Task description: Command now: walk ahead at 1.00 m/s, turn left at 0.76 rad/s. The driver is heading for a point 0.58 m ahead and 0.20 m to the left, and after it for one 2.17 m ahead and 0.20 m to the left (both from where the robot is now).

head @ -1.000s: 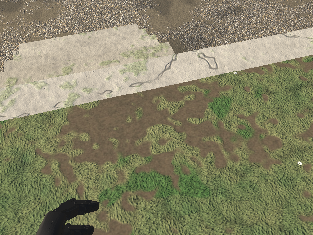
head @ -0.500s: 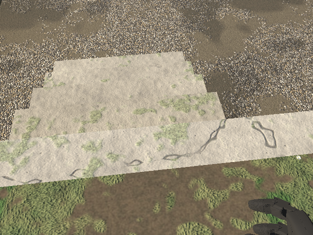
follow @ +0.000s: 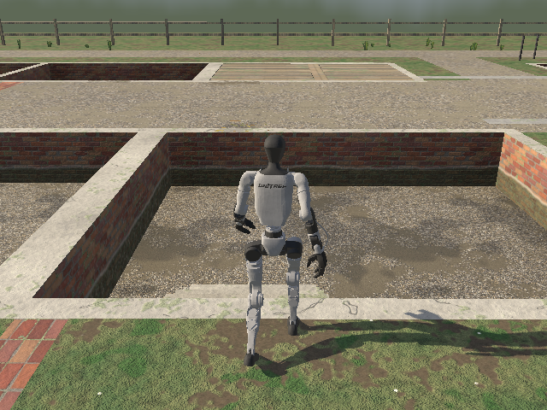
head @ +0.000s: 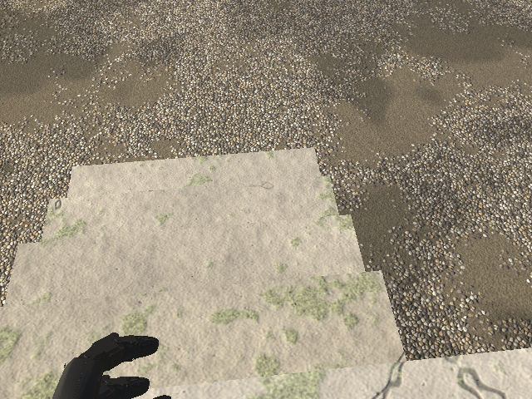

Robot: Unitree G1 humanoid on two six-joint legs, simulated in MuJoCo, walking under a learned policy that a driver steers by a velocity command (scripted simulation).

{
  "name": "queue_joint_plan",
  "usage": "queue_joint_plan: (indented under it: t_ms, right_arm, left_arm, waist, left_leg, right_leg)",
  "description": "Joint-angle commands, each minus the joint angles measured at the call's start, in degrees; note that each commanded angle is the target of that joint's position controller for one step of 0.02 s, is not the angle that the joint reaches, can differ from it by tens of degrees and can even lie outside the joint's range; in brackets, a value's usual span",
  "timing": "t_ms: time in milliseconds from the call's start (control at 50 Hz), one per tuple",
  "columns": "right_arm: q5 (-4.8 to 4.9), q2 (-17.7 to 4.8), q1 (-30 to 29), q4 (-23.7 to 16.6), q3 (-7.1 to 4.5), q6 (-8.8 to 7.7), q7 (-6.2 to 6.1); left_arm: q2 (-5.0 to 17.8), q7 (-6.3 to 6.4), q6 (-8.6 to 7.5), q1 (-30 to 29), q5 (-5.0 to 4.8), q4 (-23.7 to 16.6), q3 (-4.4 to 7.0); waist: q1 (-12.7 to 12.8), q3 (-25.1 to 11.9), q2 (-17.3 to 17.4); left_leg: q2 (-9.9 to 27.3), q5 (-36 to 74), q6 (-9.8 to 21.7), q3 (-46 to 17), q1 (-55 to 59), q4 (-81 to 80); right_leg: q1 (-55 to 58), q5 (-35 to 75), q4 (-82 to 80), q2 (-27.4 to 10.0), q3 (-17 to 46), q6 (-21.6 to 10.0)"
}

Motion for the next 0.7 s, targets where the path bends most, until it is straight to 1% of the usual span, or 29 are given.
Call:
queue_joint_plan:
  t_ms: [20,40,60,100,140,160,220,240,280,300,320,340,360,380,400,420,440,460,480,500,520,540,560,580,600,620,660,680,700]
  right_arm:
    - [1.38,-6.4,-4.8,-9.6,-1.04,-0.69,-0.97]
    - [0.52,-6.5,-8.8,-9.7,-1.14,-0.25,-0.72]
    - [0.03,-5.1,-9.8,-9.7,-1.06,0.32,-0.19]
    - [-1.57,-2.3,-10.1,-11.2,-0.83,2.82,0.87]
    - [-1.73,-0.7,-13.5,-13.9,-0.55,4.84,1.44]
    - [-1.63,-0.5,-16.4,-15.9,-0.27,5.3,1.79]
    - [-1.73,-1.4,-22.3,-19.5,0.32,5.44,2.72]
    - [-1.99,-2.4,-24.6,-20.6,0.26,4.99,3.85]
    - [-1.93,-3.7,-23.4,-19.1,-0.02,4.2,4.97]
    - [-2.5,-5.4,-15.1,-16.3,-1.19,4.5,4.64]
    - [-1.79,-8.2,-6.3,-13.9,-2.71,4.52,3.67]
    - [-1.46,-10.3,3.0,-11.2,-3.86,4.89,2.78]
    - [-1.57,-14.0,14.5,-8.2,-5.76,5.15,1.38]
    - [0.29,-15.1,12.4,-8.1,-6.47,5.31,0.51]
    - [0.78,-15.9,1.6,-9.2,-4.75,5.14,0.25]
    - [1.31,-14.9,-4.1,-13.0,-3.87,4.49,0.03]
    - [-0.35,-14.8,-6.4,-14.8,-4.12,4.13,-0.89]
    - [-1.85,-13.9,-9.5,-14.6,-3.74,3.4,-1.53]
    - [-2.53,-12.2,-12.8,-15.6,-3.08,2.2,-1.56]
    - [-2.99,-12.1,-12.4,-14.1,-3.06,1.41,-1.46]
    - [-4.25,-12.6,-7.9,-12.1,-2.97,0.07,-0.99]
    - [-3.2,-10.5,-7.4,-10.4,-2.56,-1.34,-0.83]
    - [-1.15,-7.7,-10.3,-8.6,-2.06,-2.09,-1.2]
    - [-0.1,-5.9,-9.4,-7.4,-1.3,-2.09,-1.65]
    - [0.38,-6.1,-8.6,-7.0,-1.19,-1.79,-1.89]
    - [0.27,-6.4,-7.9,-7.1,-1.37,-1.42,-2.14]
    - [-0.24,-5.0,-4.5,-5.7,-1.21,-0.04,-2.53]
    - [-7.54,-1.3,2.0,-7.4,3.83,-2.37,0.06]
    - [-8.46,-8.8,-5.6,-9.9,1.47,-3.42,2.06]
  left_arm:
    - [13.6,1.11,1.25,22.9,0.25,2.8,5.96]
    - [8.9,0.92,0.96,20.7,0.16,3.0,4.98]
    - [7.4,0.78,0.84,20.0,0.45,4.0,4.76]
    - [5.2,0.61,-0.06,21.6,-0.64,6.5,4.2]
    - [4.0,0.05,-1.14,22.6,-2.17,8.4,4.05]
    - [3.9,-0.04,-1.39,22.0,-2.42,8.8,4.03]
    - [4.8,-0.01,-2.01,20.2,-2.06,8.8,4.03]
    - [6.5,0.42,-2.2,18.9,-2.24,8.7,4.12]
    - [10.0,1.57,-1.78,20.1,-1.6,9.0,5.08]
    - [11.6,2.14,-1.84,18.4,-1.6,8.2,5.14]
    - [12.8,2.51,-1.63,14.8,-2.22,5.8,5.35]
    - [15.2,2.43,-1.2,11.1,-3.03,3.9,5.92]
    - [17.2,1.83,-0.51,5.4,-3.69,2.7,6.78]
    - [14.3,0.96,0.71,1.0,-3.42,2.7,6.68]
    - [7.1,1.09,0.94,7.5,-0.93,-1.6,4.56]
    - [7.3,1.44,0.51,15.0,1.07,-3.3,3.98]
    - [9.0,1.32,0.21,17.3,0.87,-2.7,4.11]
    - [10.1,1.26,1.06,18.4,1.15,-1.2,4.56]
    - [10.2,1.02,2.16,16.5,1.94,-1.1,4.67]
    - [8.3,1.16,3.56,17.6,2.39,-0.2,4.01]
    - [7.4,1.51,4.86,22.2,1.77,2.2,3.97]
    - [9.3,1.7,5.18,17.8,0.11,1.1,5.14]
    - [6.2,0.68,4.89,16.1,0.28,-0.4,3.83]
    - [2.9,-0.83,4.23,16.5,0.12,1.5,2.96]
    - [1.1,-2.06,4.15,18.2,-0.51,3.2,2.46]
    - [1.5,-2.54,4.38,17.7,-1.61,3.1,2.24]
    - [0.8,-2.21,3.49,14.0,-2.74,3.3,1.48]
    - [5.7,-2.17,2.72,19.1,6.62,6.2,3.37]
    - [6.4,-1.01,2.61,40.7,6.83,11.7,5.68]
  waist:
    - [11.5,-19.9,-11.7]
    - [11.6,-11.4,-5.1]
    - [10.1,-7.4,-2.2]
    - [6.8,-3.3,-4.2]
    - [5.3,-0.7,-5.3]
    - [4.7,1.1,-5.3]
    - [3.3,3.3,-4.9]
    - [2.9,5.2,-3.3]
    - [2.5,3.6,-3.8]
    - [-2.4,-1.2,-5.0]
    - [-7.4,-8.0,-5.4]
    - [-12.7,-11.9,-5.9]
    - [-19.4,-13.9,-2.7]
    - [-20.7,-5.8,10.0]
    - [-4.9,2.5,21.3]
    - [2.8,-2.9,10.1]
    - [4.9,-3.9,2.4]
    - [8.5,-2.2,-3.3]
    - [9.9,0.3,-5.4]
    - [10.7,-0.4,-5.5]
    - [9.8,-3.0,-4.7]
    - [9.4,-0.2,-5.6]
    - [11.1,1.1,-3.9]
    - [10.9,-0.5,-4.9]
    - [10.5,-2.3,-2.4]
    - [8.8,-1.8,1.7]
    - [5.2,1.3,3.2]
    - [5.8,13.5,-1.1]
    - [18.5,3.5,-0.8]
  left_leg:
    - [3.4,6.1,2.4,0.9,-43.3,39.2]
    - [5.4,10.1,1.9,1.9,-44.4,37.1]
    - [7.0,11.4,1.4,2.0,-42.8,35.4]
    - [9.3,11.4,0.7,2.5,-40.3,34.4]
    - [10.6,11.7,0.4,3.2,-43.0,32.8]
    - [11.1,14.9,0.3,4.1,-42.9,28.7]
    - [9.6,29.2,1.1,8.3,-39.7,15.9]
    - [9.6,33.5,1.9,9.0,-36.3,6.5]
    - [4.7,34.9,2.6,16.2,-22.8,2.9]
    - [4.1,36.9,5.1,15.7,-17.1,10.5]
    - [0.7,36.9,6.1,19.5,-7.2,15.5]
    - [0.0,31.9,7.9,17.2,4.0,16.5]
    - [0.3,25.2,11.3,13.1,19.4,13.1]
    - [2.3,24.7,15.8,6.3,18.0,-0.8]
    - [5.2,52.5,16.6,-4.0,12.1,-6.2]
    - [9.6,52.4,17.9,-17.1,8.4,-10.3]
    - [14.0,32.7,19.7,-27.4,1.1,-18.2]
    - [15.0,19.8,19.5,-31.9,-9.4,-19.7]
    - [14.1,21.4,18.7,-30.9,-18.6,-16.0]
    - [13.0,27.2,17.2,-25.3,-24.1,-14.8]
    - [11.4,30.5,15.0,-20.2,-25.6,-14.0]
    - [7.4,23.4,10.8,-14.8,-29.9,-11.4]
    - [0.6,8.4,7.5,-7.3,-42.2,-9.1]
    - [-2.4,-0.9,5.0,-1.8,-45.4,-6.3]
    - [-2.0,-1.7,4.1,0.4,-44.3,-4.1]
    - [-1.3,0.3,3.0,2.0,-41.8,-1.3]
    - [0.4,5.3,0.5,5.7,-34.2,7.2]
    - [0.8,5.0,-6.4,3.6,-33.8,19.3]
    - [-2.7,9.1,-6.3,5.7,-35.3,34.9]
  right_leg:
    - [50.3,-32.8,-19.2,-23.5,42.7,-7.2]
    - [41.9,-24.7,-18.5,-21.0,31.5,-6.7]
    - [35.4,-15.7,-19.5,-18.9,24.6,-5.8]
    - [26.6,-5.5,-20.3,-16.7,14.3,-4.9]
    - [24.6,3.6,-21.3,-15.9,6.5,-3.6]
    - [21.6,6.6,-22.3,-14.8,1.5,-2.4]
    - [17.9,13.8,-23.6,-10.8,-8.5,-1.6]
    - [15.0,12.6,-25.5,-10.1,-10.9,-0.8]
    - [12.7,22.7,-23.2,-8.5,-15.1,-0.8]
    - [16.3,43.5,-15.2,-11.1,-15.7,0.2]
    - [15.6,57.9,-3.9,-10.8,-16.7,0.5]
    - [10.9,62.7,9.7,-12.5,-15.2,0.5]
    - [-0.8,53.1,32.2,-11.8,-12.5,1.3]
    - [-12.1,2.9,61.5,0.3,-11.5,2.8]
    - [-26.0,-22.6,67.9,3.1,-5.4,4.4]
    - [-24.4,-21.5,60.1,0.3,2.4,5.0]
    - [-21.7,-21.6,55.9,-0.8,4.3,5.9]
    - [-17.6,-22.9,48.0,-3.0,6.6,6.3]
    - [-14.5,-24.3,43.3,-3.5,7.4,6.6]
    - [-9.2,-25.4,39.0,-3.6,4.6,6.5]
    - [-3.6,-12.5,38.6,-2.8,1.4,4.8]
    - [-3.0,1.4,28.6,-3.0,3.4,2.7]
    - [9.0,18.8,15.6,-0.8,-0.4,1.8]
    - [18.9,33.2,11.3,1.5,-2.9,0.4]
    - [22.2,38.8,9.6,2.9,-3.4,-0.4]
    - [22.9,37.5,7.2,4.1,-3.7,-0.5]
    - [21.1,38.0,-2.3,5.6,-3.7,0.0]
    - [16.9,25.3,-11.5,-1.9,2.8,-0.3]
    - [33.2,34.7,-3.6,5.6,-9.6,-1.4]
